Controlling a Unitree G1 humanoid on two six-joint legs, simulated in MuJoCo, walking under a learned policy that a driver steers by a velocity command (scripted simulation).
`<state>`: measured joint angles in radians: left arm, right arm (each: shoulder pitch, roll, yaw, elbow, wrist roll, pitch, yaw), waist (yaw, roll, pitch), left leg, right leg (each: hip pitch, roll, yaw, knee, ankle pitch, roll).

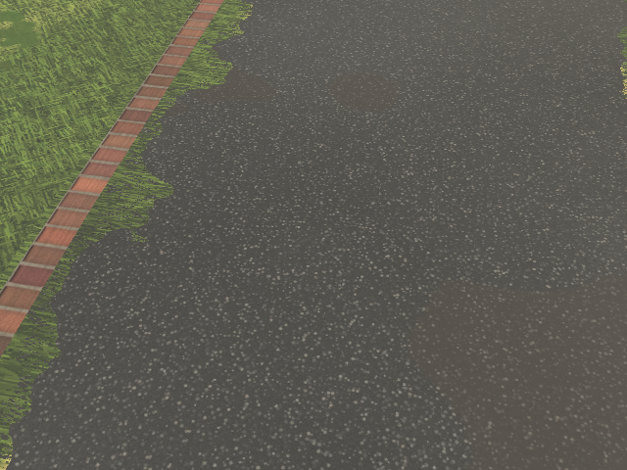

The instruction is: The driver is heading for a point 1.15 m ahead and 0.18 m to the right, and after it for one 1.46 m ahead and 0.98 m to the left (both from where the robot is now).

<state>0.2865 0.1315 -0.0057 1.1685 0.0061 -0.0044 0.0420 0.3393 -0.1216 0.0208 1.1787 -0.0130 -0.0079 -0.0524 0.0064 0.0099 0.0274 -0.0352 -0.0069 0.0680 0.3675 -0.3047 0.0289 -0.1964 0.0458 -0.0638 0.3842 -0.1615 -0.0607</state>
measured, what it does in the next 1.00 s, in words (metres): walks ahead: right foot, then left foot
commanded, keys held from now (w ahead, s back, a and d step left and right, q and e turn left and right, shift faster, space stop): w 1.00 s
